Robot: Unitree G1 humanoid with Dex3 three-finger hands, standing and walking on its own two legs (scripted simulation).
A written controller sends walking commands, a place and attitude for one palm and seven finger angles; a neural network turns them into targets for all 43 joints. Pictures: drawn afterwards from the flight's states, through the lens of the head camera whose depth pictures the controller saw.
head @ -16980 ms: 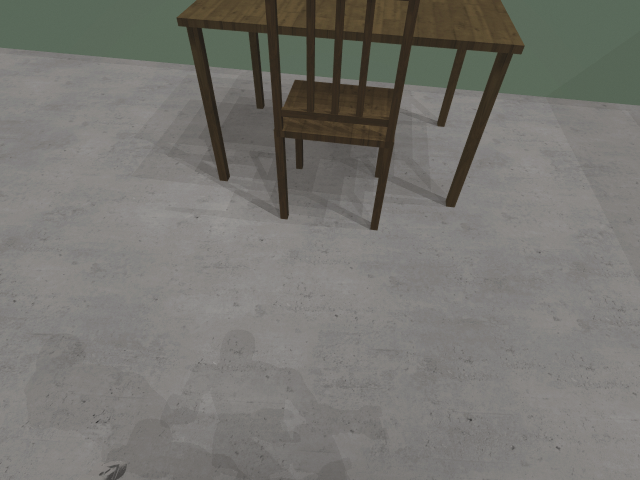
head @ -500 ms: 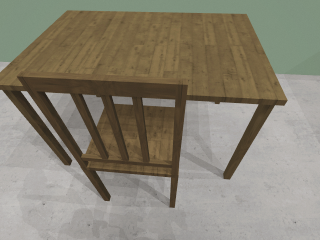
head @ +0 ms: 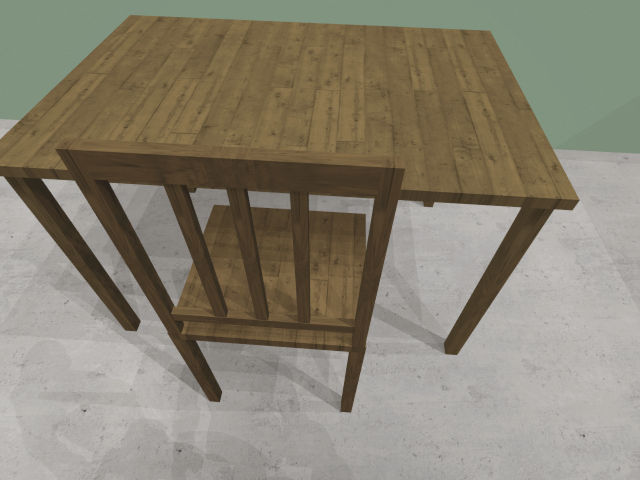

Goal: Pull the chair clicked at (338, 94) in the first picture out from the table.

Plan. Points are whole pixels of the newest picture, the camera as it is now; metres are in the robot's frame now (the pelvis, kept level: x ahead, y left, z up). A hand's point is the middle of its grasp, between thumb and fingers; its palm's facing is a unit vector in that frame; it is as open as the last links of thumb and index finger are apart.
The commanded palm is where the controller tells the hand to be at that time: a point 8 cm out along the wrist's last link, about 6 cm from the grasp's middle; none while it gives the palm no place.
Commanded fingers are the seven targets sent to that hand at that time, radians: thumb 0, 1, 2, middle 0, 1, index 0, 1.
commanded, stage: come to a stop and stand still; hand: left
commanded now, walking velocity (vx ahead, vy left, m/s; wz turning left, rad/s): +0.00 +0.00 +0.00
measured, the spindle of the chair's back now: (252, 263) +0.45 +0.15 -0.05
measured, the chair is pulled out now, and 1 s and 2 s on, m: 0.00 0.00 0.00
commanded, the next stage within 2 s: look again from close up in 0.02 s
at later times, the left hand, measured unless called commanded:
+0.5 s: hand out of the picture +0.07 +0.19 -0.17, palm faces +0.00 -0.97 -0.24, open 7.4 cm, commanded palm none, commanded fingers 0.00 0.90 0.90 -0.20 -0.30 -0.20 -0.30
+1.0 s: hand out of the picture +0.03 +0.19 -0.18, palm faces -0.01 -0.97 -0.23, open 7.4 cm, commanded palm +0.11 +0.24 -0.08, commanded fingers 0.00 0.85 0.88 -0.20 -0.29 -0.20 -0.29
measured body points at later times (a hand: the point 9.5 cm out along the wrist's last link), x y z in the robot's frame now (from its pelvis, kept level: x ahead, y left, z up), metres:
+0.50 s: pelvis +0.02 +0.00 -0.01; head +0.03 +0.00 +0.44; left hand +0.07 +0.24 -0.16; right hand +0.08 -0.23 -0.16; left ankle +0.02 +0.11 -0.75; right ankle +0.01 -0.12 -0.75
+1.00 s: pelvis +0.02 +0.01 -0.01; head +0.04 +0.01 +0.44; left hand +0.03 +0.24 -0.16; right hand +0.03 -0.22 -0.17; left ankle +0.02 +0.11 -0.75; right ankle +0.01 -0.12 -0.75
